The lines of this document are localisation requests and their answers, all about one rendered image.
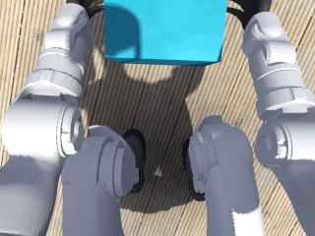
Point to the robot left hand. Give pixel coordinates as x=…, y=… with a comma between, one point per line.
x=86, y=4

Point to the robot left upper arm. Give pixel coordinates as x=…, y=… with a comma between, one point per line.
x=39, y=135

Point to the robot right forearm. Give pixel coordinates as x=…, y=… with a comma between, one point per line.
x=276, y=76

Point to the robot foot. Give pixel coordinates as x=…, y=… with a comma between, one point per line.
x=136, y=141
x=200, y=196

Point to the robot left forearm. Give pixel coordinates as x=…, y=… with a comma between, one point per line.
x=62, y=60

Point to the carton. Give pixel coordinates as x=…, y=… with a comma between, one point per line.
x=164, y=32

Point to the right robot foot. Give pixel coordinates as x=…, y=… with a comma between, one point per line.
x=200, y=196

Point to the robot right hand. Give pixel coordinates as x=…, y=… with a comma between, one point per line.
x=250, y=8

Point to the left robot foot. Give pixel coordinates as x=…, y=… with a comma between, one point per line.
x=136, y=141

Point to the robot right upper arm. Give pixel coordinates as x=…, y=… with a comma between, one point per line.
x=287, y=147

